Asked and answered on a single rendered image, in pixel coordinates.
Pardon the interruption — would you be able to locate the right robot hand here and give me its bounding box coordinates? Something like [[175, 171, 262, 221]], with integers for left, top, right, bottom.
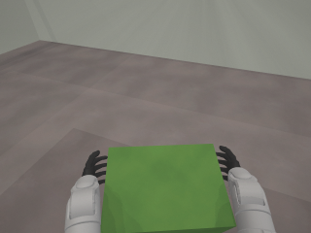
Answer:
[[216, 146, 241, 181]]

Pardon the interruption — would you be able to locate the right robot forearm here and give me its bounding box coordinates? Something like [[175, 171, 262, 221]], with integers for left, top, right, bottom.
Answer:
[[227, 167, 276, 233]]

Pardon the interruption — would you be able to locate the carton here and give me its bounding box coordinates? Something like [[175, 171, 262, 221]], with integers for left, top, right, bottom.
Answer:
[[100, 144, 237, 233]]

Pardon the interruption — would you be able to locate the left robot forearm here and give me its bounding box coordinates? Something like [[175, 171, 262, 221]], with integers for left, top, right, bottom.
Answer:
[[64, 175, 101, 233]]

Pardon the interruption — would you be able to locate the left robot hand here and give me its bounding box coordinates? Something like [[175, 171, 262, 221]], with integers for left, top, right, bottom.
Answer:
[[82, 150, 108, 184]]

